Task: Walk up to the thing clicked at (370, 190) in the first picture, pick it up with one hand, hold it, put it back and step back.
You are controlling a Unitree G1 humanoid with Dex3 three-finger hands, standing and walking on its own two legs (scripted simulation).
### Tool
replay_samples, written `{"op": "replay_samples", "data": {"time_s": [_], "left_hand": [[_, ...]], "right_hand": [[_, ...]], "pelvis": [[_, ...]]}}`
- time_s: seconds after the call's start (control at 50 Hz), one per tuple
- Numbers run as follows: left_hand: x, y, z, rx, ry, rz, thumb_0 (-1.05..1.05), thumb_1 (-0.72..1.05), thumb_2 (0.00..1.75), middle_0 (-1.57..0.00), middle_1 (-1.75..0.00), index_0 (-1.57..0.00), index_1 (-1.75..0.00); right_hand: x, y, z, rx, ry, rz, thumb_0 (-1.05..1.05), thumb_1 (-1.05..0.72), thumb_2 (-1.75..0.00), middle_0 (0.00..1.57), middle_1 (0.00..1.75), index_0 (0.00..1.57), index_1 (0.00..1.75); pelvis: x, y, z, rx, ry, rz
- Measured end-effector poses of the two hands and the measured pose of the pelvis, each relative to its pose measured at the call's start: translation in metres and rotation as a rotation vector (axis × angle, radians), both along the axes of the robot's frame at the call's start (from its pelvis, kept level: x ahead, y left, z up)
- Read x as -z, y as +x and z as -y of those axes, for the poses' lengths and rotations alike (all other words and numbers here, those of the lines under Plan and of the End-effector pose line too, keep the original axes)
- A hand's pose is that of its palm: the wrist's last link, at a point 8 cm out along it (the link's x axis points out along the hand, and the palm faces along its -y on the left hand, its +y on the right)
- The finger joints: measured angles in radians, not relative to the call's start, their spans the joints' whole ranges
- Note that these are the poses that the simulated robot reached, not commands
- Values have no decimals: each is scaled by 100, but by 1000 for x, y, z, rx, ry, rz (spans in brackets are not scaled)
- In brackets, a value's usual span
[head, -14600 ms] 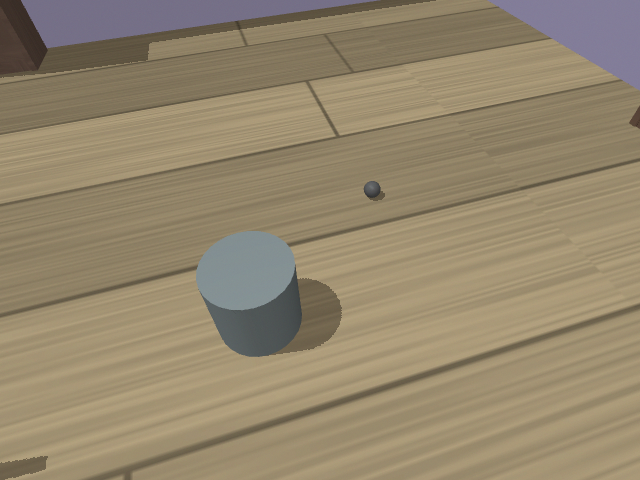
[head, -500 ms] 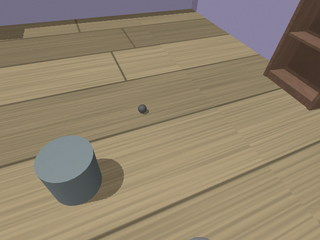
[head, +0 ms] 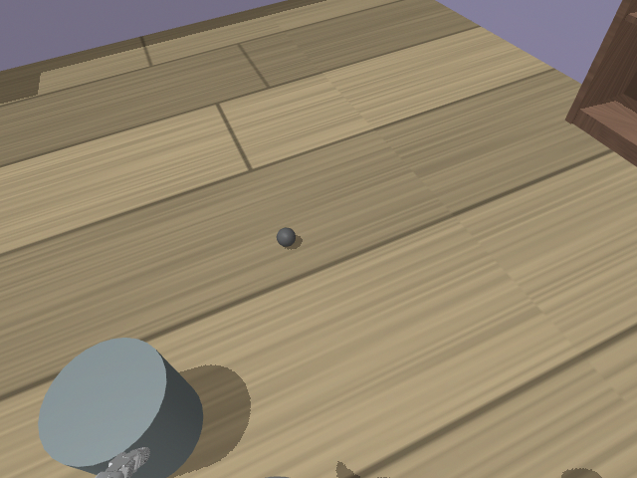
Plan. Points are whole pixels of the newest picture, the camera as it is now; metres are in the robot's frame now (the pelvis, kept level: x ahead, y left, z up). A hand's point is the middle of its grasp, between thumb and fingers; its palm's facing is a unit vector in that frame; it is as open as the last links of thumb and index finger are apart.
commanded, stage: walk up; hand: left
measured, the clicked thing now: (286, 237) +1.06 +0.24 -0.73
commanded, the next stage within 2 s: none
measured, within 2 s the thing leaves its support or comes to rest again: neither
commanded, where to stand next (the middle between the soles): +0.67 +0.00 m, yaw +2 degrees
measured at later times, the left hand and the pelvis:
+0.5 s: hand (161, 396) +0.27 +0.30 -0.15, palm faces -0.04 -0.95 -0.32, open 7.3 cm; pelvis +0.22 +0.03 +0.00, yaw +1 degrees
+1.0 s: hand (211, 301) +0.42 +0.24 -0.12, palm faces +0.03 -0.91 -0.41, open 7.3 cm; pelvis +0.39 -0.04 +0.00, yaw +1 degrees
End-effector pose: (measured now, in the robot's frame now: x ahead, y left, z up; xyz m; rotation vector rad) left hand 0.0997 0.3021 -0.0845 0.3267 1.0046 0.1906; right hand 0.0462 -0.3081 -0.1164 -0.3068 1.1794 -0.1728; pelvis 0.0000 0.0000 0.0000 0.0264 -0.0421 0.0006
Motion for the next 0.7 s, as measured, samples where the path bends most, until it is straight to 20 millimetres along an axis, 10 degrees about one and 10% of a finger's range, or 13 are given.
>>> {"op": "replay_samples", "data": {"time_s": [0.32,0.5,0.7], "left_hand": [[49,72,-47,-70,-15,-172,1,91,90,-20,-30,-21,-30],[31,161,-40,-7,-35,-163,1,91,90,-20,-30,-21,-30],[10,259,-13,30,40,-125,1,91,90,-20,-30,-21,-30]], "right_hand": [[-21,211,-23,-122,-79,134,0,-90,-90,20,30,20,30],[-38,229,-28,-31,-65,101,0,-90,-90,20,30,20,30],[-5,268,24,22,-28,29,0,-90,-90,20,30,21,30]], "pelvis": [[20,150,-25,-18,-22,-4],[-2,215,-25,-11,-32,15],[9,294,11,5,11,8]]}}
